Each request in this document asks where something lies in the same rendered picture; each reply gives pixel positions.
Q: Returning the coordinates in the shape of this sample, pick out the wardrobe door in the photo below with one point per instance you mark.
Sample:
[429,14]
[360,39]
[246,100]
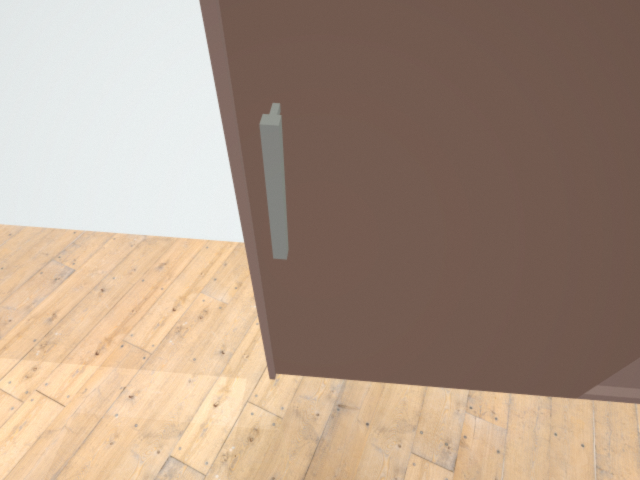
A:
[462,186]
[628,377]

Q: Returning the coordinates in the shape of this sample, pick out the handle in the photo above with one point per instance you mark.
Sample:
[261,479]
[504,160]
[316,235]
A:
[273,160]

